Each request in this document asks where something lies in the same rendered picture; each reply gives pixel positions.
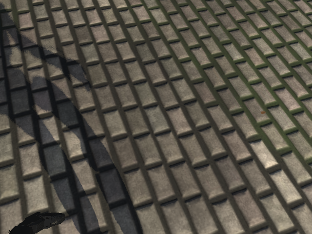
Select robot left hand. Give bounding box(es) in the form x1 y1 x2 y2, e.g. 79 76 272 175
9 212 65 234

